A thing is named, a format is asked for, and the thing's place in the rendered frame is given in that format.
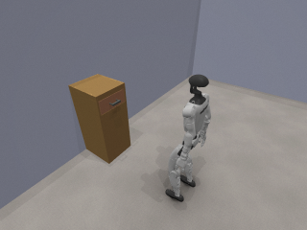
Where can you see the robot left upper arm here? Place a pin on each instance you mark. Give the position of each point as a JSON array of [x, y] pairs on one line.
[[188, 114]]

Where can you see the drawer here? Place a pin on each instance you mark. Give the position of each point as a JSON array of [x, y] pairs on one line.
[[105, 104]]

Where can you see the handle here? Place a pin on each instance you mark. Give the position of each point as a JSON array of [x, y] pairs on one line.
[[113, 104]]

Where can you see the left robot thigh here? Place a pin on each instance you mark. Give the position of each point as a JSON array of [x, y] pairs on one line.
[[175, 155]]

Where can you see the robot right upper arm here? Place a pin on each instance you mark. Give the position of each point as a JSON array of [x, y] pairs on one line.
[[208, 109]]

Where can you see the robot right forearm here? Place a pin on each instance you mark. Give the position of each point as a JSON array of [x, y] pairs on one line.
[[204, 127]]

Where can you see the robot left forearm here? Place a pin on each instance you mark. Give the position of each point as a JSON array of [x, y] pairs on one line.
[[188, 143]]

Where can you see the robot right shin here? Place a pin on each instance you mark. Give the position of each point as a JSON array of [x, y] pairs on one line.
[[188, 170]]

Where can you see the cabinet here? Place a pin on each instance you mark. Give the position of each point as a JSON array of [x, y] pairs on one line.
[[107, 135]]

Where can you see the right robot hand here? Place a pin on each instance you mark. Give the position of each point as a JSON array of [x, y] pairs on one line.
[[203, 138]]

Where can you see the left robot hand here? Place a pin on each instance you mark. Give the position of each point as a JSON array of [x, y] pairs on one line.
[[181, 163]]

